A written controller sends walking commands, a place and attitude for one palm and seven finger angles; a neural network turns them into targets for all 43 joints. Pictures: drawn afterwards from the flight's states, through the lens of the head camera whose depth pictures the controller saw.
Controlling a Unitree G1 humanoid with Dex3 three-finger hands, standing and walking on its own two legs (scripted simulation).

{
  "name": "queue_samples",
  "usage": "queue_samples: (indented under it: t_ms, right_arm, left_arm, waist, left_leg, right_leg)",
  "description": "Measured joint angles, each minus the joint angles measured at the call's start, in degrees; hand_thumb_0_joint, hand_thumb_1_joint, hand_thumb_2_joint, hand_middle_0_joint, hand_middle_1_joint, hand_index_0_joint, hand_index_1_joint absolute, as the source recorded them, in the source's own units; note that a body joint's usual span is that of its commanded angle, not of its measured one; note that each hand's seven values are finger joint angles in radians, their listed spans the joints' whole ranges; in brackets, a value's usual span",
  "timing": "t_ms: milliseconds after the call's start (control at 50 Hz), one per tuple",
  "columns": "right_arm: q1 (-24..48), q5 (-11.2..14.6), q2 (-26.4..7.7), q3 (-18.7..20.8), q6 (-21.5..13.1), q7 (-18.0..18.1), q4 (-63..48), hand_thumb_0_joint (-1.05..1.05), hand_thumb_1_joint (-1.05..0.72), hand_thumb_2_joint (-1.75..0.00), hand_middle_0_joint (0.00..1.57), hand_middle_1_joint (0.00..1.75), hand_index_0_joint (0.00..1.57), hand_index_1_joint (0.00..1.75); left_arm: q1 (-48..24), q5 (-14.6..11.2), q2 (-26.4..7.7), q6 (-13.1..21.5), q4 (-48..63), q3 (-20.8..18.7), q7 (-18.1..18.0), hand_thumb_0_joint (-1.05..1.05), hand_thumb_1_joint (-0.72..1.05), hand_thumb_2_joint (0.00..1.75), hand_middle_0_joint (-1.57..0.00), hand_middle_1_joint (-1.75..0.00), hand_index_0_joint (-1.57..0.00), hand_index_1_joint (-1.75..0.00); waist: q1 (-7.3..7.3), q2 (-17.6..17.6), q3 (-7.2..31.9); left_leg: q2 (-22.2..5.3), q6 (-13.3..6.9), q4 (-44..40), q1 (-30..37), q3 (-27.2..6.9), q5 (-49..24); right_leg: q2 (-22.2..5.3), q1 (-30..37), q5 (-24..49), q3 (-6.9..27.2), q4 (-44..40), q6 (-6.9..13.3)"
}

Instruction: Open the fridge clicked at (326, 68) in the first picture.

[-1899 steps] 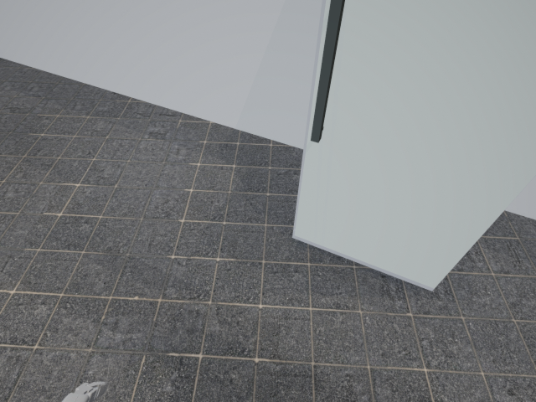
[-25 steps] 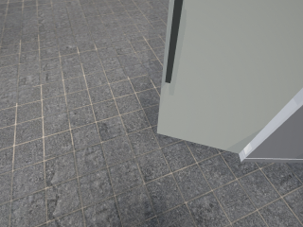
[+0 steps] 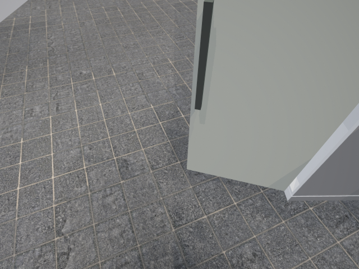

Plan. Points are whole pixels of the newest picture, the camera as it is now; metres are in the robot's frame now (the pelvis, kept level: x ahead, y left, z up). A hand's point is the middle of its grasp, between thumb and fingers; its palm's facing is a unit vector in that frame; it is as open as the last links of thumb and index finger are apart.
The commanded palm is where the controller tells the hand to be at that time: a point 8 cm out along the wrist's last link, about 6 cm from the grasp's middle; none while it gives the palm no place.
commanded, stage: let the arm hang, fingers relaxed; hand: left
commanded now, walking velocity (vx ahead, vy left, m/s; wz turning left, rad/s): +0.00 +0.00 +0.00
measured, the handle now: (203, 61) +0.73 -0.04 +0.08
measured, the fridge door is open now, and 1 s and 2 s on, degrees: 75 75 75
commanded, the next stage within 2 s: look to check the result in 0.08 s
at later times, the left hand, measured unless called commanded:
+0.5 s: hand out of the picture +0.10 +0.25 -0.15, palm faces -0.02 -0.94 -0.34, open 7.4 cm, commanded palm none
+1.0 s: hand out of the picture +0.13 +0.23 -0.15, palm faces -0.02 -0.95 -0.32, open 7.4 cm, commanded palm none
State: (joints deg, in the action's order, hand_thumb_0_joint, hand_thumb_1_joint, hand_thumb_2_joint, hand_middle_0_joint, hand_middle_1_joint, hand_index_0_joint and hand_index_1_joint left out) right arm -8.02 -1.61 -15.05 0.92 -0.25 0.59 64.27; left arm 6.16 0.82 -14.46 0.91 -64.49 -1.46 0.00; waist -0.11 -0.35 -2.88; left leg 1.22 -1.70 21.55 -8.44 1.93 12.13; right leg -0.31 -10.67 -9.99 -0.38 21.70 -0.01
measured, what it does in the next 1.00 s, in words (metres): stands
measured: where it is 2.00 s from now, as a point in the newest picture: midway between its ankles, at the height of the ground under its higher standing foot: outside the picture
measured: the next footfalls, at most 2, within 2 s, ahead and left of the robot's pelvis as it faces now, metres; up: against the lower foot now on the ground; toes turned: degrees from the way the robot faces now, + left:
none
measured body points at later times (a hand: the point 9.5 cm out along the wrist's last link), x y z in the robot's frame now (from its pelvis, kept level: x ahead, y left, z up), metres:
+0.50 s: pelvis +0.02 +0.00 +0.00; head +0.05 -0.01 +0.45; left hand +0.11 +0.30 -0.13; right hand +0.09 -0.30 -0.14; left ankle +0.00 +0.10 -0.75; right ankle +0.02 -0.12 -0.75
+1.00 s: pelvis +0.03 -0.01 +0.00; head +0.06 -0.01 +0.45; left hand +0.13 +0.28 -0.13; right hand +0.11 -0.30 -0.13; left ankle +0.00 +0.10 -0.75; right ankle +0.02 -0.12 -0.75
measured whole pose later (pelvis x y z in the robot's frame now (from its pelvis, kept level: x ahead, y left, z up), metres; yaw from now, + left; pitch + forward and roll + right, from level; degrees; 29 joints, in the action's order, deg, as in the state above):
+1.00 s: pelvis +0.03 -0.01 +0.00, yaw +0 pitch +0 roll +0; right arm -5.0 -1.3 -18.7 0.0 -0.1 0.2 64.7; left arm 4.0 0.5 -18.6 1.3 -64.2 -0.7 0.1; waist -0.4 0.0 -3.3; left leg 0.5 -0.8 16.5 -3.8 1.6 12.3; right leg 0.5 -6.4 -10.7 -0.6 17.5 0.6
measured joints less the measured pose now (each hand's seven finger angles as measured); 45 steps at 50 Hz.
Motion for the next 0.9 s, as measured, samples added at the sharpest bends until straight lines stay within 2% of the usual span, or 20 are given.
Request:
queue_samples:
  t_ms: [160, 340, 900]
  right_arm:
    - [1.91, 0.09, -2.83, -0.1, 0.06, -0.34, 0.04, 0.01, -0.9, -0.89, 0.2, 0.3, 0.2, 0.3]
    - [2.6, 0.2, -4.24, -0.5, 0.2, -0.61, 0.42, 0.01, -0.9, -0.89, 0.2, 0.3, 0.2, 0.3]
    - [3.13, 0.33, -3.54, -0.92, 0.1, -0.48, 0.39, 0.01, -0.9, -0.89, 0.2, 0.3, 0.2, 0.3]
  left_arm:
    - [-1.46, -0.03, -2.85, 0.16, 0.0, 0.08, 0.2, 0.01, 0.91, 0.9, -0.2, -0.3, -0.21, -0.3]
    - [-1.99, -0.15, -4.93, 0.15, -0.26, 0.34, 0.26, 0.01, 0.91, 0.9, -0.2, -0.3, -0.2, -0.3]
    - [-2.25, -0.25, -3.9, 0.37, 0.19, 0.87, 0.11, 0.01, 0.91, 0.9, -0.21, -0.3, -0.21, -0.3]
  waist:
    - [-0.13, 0.17, -0.17]
    - [-0.16, 0.08, -0.58]
    - [-0.31, 0.24, -0.55]
  left_leg:
    - [-0.02, 0.09, -1.68, 1.1, -0.1, -0.54]
    - [-0.08, 0.26, -3.13, 2.03, -0.31, -0.77]
    - [-0.58, 0.78, -4.92, 4.35, -0.39, 0.08]
  right_leg:
    - [0.05, 1.09, 0.46, -0.07, -1.58, 0.02]
    - [0.13, 1.98, 0.52, -0.26, -2.85, 0.11]
    - [0.67, 3.97, -0.61, -0.3, -4.04, 0.54]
